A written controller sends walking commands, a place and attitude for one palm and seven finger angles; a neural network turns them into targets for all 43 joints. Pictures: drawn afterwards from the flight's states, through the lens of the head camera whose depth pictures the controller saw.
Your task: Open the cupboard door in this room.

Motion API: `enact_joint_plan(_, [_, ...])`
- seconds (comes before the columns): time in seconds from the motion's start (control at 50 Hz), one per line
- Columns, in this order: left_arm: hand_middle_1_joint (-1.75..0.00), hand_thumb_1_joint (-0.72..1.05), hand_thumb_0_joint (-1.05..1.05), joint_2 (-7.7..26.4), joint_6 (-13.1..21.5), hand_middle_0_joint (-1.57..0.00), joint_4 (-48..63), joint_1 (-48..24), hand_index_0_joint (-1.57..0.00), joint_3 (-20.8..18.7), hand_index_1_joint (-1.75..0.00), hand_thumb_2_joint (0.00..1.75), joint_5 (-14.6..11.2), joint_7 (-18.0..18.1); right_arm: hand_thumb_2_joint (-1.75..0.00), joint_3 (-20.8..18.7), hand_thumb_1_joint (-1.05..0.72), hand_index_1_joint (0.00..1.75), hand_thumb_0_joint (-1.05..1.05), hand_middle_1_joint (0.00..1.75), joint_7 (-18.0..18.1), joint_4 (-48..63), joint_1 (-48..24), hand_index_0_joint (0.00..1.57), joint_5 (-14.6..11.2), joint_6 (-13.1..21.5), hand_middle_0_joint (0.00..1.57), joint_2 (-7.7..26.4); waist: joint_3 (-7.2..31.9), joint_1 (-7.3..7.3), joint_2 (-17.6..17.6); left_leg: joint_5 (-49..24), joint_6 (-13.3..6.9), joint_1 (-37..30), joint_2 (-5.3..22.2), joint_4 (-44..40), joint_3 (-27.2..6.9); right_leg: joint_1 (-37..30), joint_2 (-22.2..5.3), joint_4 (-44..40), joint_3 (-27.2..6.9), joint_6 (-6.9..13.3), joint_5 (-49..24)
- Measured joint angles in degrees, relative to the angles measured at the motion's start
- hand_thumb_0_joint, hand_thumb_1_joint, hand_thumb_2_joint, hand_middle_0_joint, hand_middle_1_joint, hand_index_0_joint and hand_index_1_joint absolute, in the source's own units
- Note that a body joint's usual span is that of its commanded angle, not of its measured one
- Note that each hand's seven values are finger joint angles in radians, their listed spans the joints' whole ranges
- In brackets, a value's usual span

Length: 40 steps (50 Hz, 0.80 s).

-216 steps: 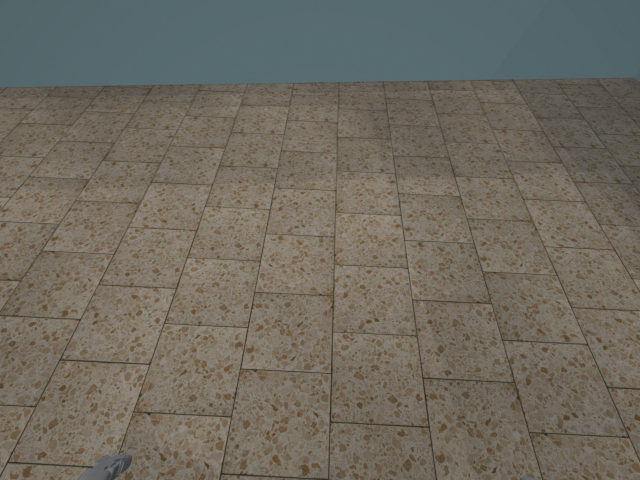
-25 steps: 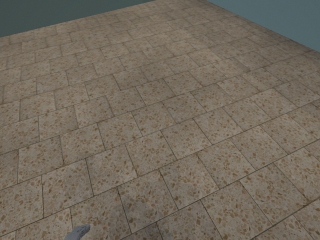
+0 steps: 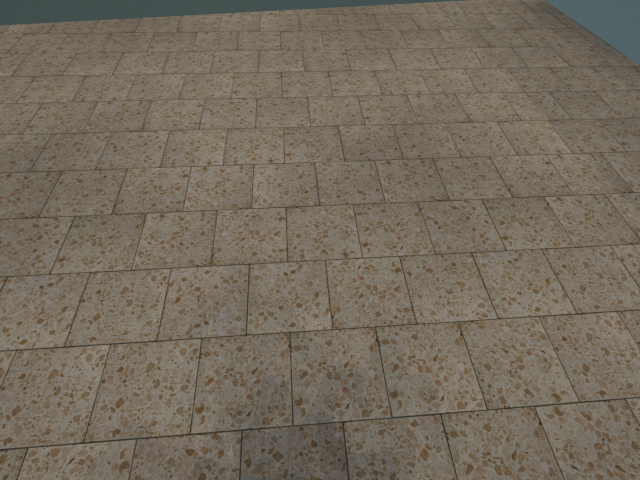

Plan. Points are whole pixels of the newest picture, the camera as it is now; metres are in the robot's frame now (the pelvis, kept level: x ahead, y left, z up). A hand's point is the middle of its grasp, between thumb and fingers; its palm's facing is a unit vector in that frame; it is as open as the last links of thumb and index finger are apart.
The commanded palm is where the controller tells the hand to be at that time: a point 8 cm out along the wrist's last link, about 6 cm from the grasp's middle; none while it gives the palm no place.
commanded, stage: turn or walk to find it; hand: left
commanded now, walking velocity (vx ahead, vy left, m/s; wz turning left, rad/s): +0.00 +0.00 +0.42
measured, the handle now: out of the picture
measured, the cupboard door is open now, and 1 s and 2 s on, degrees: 0 0 0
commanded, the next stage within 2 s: none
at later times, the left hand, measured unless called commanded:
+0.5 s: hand out of the picture +0.04 +0.26 -0.15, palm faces +0.20 -0.95 -0.24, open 7.4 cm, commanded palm none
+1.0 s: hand out of the picture -0.08 +0.18 -0.15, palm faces +0.43 -0.86 -0.25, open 7.4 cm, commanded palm none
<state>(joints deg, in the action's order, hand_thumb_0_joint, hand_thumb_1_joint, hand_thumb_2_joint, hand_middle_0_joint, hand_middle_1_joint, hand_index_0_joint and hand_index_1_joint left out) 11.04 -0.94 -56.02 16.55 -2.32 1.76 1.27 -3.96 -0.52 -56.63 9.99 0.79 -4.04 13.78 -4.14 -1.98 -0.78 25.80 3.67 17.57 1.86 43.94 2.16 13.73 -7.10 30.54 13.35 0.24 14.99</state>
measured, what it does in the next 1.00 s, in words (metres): steps on the spot, turning left: left foot, then right foot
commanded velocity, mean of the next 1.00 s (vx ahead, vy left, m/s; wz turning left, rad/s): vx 0.00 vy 0.00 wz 0.42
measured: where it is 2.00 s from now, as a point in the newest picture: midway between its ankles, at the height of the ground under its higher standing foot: outside the picture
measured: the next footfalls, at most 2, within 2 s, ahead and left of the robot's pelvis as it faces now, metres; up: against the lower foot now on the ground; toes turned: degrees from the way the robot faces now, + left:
left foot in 0.06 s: +0.02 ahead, +0.12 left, +0.00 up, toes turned +6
right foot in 0.68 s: +0.01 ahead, -0.10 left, +0.00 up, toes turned +15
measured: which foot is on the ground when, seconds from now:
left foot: up 0.00-0.04, down 0.06-0.68, up 0.70-1.00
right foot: down 0.00-0.06, up 0.08-0.66, down 0.68-1.00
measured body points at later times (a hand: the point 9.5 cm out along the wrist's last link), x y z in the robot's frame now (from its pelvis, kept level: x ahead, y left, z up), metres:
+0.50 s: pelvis -0.03 +0.04 +0.01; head -0.02 +0.06 +0.46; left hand +0.03 +0.31 -0.13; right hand +0.04 -0.19 -0.14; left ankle -0.02 +0.12 -0.74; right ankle -0.01 -0.12 -0.67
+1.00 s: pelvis -0.06 -0.01 +0.01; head -0.03 -0.03 +0.45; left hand -0.11 +0.22 -0.13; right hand +0.06 -0.25 -0.15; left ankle -0.15 +0.12 -0.66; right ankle -0.03 -0.11 -0.74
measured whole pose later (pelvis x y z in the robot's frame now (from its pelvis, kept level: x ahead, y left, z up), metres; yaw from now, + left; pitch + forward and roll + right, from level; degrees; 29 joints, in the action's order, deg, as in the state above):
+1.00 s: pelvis -0.06 -0.01 +0.01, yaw +25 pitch -1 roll +1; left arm 8.8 -0.5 -54.4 13.9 -1.5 1.1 1.6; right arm -5.2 -0.5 -58.0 15.1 1.6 -5.0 15.0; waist -3.0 0.8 2.0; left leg 22.2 4.8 25.1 1.7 60.8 -2.2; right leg 10.9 -4.3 27.2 9.5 1.4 15.5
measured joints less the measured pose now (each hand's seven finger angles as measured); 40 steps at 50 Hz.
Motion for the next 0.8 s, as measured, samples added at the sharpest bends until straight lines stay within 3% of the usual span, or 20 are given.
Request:
enact_joint_plan(0.04, [-0.3, 0.9, 0.01, 1.02, -0.38, -0.21, -0.54, 0.5, -0.21, -0.4, -0.3, 0.89, -0.2, -0.05, -0.9, 0.41, -0.91, 0.3, 0.01, 0.3, -0.02, 0.98, -0.99, 0.2, -0.14, 0.91, 0.2, -0.29, 0.08, -0.11, -0.57, -4.83, -0.64, -3.3, -0.41, -8.2, 1.34, 1.23, -1.02, 2.57, 0.97, -1.1, 0.96])
enact_joint_plan(0.06, [-0.3, 0.9, 0.01, 1.72, -0.74, -0.21, -0.74, 0.73, -0.21, -0.66, -0.3, 0.89, -0.48, -0.07, -0.9, 0.53, -0.91, 0.3, 0.01, 0.3, -0.03, 1.33, -1.46, 0.2, -0.07, 1.54, 0.2, -0.62, 0.12, -0.16, -1.35, -7.58, -2.05, -4.1, -1.04, -10.67, 1.62, 2.29, -1.98, 4.83, 0.98, -1.73, 1.85])
enact_joint_plan(0.1, [-0.3, 0.9, 0.01, 3.06, -2.1, -0.21, -1.39, 0.65, -0.2, -1.1, -0.3, 0.89, -0.71, 0.1, -0.9, 1.03, -0.91, 0.3, 0.01, 0.3, -0.05, 1.88, -2.39, 0.2, 0.13, 2.23, 0.2, -1.75, -0.12, -0.86, -3.03, -7.23, -5.16, -3.81, -2.17, -9.64, 2.24, 5.62, -1.77, 13.07, -3.02, -3.03, 10.2])
enact_joint_plan(0.14, [-0.3, 0.91, 0.01, 3.71, -3.3, -0.2, -2.06, 0.37, -0.2, -1.35, -0.3, 0.89, -0.57, 0.16, -0.9, 1.58, -0.91, 0.3, 0.01, 0.3, 0.27, 2.35, -2.43, 0.2, 0.36, 2.65, 0.2, -2.54, 0.44, -0.69, -2.99, -7.14, -6.67, -4.36, -2.29, -10.77, 1.86, 8.62, -0.08, 21.4, -6.32, -3.5, 12.9])
enact_joint_plan(0.22, [-0.29, 0.91, 0.01, 4.12, -3.16, -0.2, -1.94, -1.45, -0.2, -1.62, -0.3, 0.89, -0.57, -0.43, -0.9, 2.31, -0.9, 0.3, 0.01, 0.3, 0.99, 2.45, -1.77, 0.2, 0.3, 2.98, 0.2, -3.34, 0.92, -0.02, -2.06, -10.56, -7.47, -6.07, -3.07, -16.07, 0.07, 12.16, 1.43, 30.79, -10.02, -4.44, 8.15])
enact_joint_plan(0.3, [-0.29, 0.91, 0.01, 4.04, -2.4, -0.2, -0.82, -3.43, -0.2, -1.58, -0.3, 0.9, -0.69, -0.38, -0.9, 2.48, -0.9, 0.3, 0.01, 0.3, 1.23, 2.09, -0.33, 0.2, 0.06, 3.4, 0.2, -3.81, 1.1, 0.53, -1.52, -13.29, -8.17, -7.16, -4.29, -19.79, -1.32, 12.94, 1.74, 32.55, -12.12, -5.61, 5.35])
enact_joint_plan(0.4, [-0.29, 0.91, 0.01, 3.55, -2.46, -0.2, 0.21, -6.08, -0.2, -1.49, -0.3, 0.9, -0.87, -0.03, -0.9, 2.15, -0.9, 0.3, 0.01, 0.3, 1.31, 1.39, 2.53, 0.2, 0.19, 3.31, 0.2, -4.16, 1.47, 2.04, -1.03, -14.97, -8.54, -7.16, -5.83, -21.25, -3.12, 11.82, 2.17, 30.22, -13.38, -6.3, 5.36])
enact_joint_plan(0.5, [-0.29, 0.91, 0.01, 2.4, -2.68, -0.2, 1.54, -8.71, -0.2, -1.2, -0.3, 0.9, -1.05, 0.08, -0.9, 1.59, -0.9, 0.3, 0.01, 0.3, 1.22, 0.33, 5.37, 0.2, 0.65, 2.56, 0.2, -3.73, 1.57, 3.91, 0.15, -16.02, -8.31, -5.63, -6.79, -20.88, -5.37, 9.47, 3.39, 23.68, -13.56, -5.78, 8.07])
enact_joint_plan(0.6, [-0.29, 0.91, 0.01, 0.82, -2.22, -0.2, 3.12, -10.53, -0.2, -0.55, -0.3, 0.9, -1.37, 0.13, -0.9, 0.94, -0.9, 0.3, 0.01, 0.3, 1.09, -0.56, 7.32, 0.2, 0.94, 1.75, 0.2, -2.75, 1.42, 5.4, 1.78, -16.96, -7.13, -3.09, -7.29, -19.77, -7.8, 5.82, 5.47, 14.29, -13.67, -4.37, 9.24])
enact_joint_plan(0.66, [-0.29, 0.91, 0.01, -0.06, -1.45, -0.2, 4.0, -10.38, -0.2, -0.14, -0.3, 0.9, -1.62, 0.17, -0.9, 0.43, -0.9, 0.3, 0.01, 0.3, 0.9, -0.8, 8.16, 0.2, 0.84, 1.26, 0.2, -2.1, 1.84, 5.53, 2.53, -17.0, -5.9, -0.93, -7.81, -18.1, -9.1, 1.44, 6.44, 4.25, -13.33, -3.49, 4.96])
enact_joint_plan(0.7, [-0.3, 0.91, 0.01, -0.69, -0.62, -0.2, 4.15, -9.76, -0.2, 0.08, -0.3, 0.89, -1.32, 0.36, -0.9, -0.04, -0.9, 0.3, 0.01, 0.3, 0.72, -0.97, 8.26, 0.2, 0.43, 0.92, 0.2, -1.56, 1.9, 5.05, 3.32, -13.46, -4.67, 1.49, -7.87, -13.86, -9.59, -0.87, 6.84, -1.37, -12.62, -1.14, 1.9])
enact_joint_plan(0.74, [-0.3, 0.9, 0.01, -1.33, -0.58, -0.2, 4.13, -8.65, -0.2, 0.64, -0.3, 0.89, -1.11, 0.43, -0.9, -0.62, -0.9, 0.3, 0.01, 0.3, 0.65, -1.02, 8.03, 0.2, 0.59, 0.32, 0.2, -1.04, 1.83, 5.06, 3.89, -4.66, -3.33, 5.44, -7.83, -3.1, -8.53, -1.1, 6.62, -1.31, -11.33, 0.82, 1.3])
enact_joint_plan(0.8, [-0.3, 0.9, 0.01, -1.87, -0.75, -0.21, 3.54, -6.67, -0.2, 0.85, -0.3, 0.89, -1.22, 0.49, -0.9, -1.27, -0.91, 0.3, 0.01, 0.3, 0.11, -0.88, 7.72, 0.2, 0.88, -0.36, 0.2, -0.2, 2.13, 4.82, 3.77, -3.49, -1.94, 10.29, -6.43, 12.92, -6.25, -2.5, 5.6, -3.32, -9.68, 1.48, 0.35])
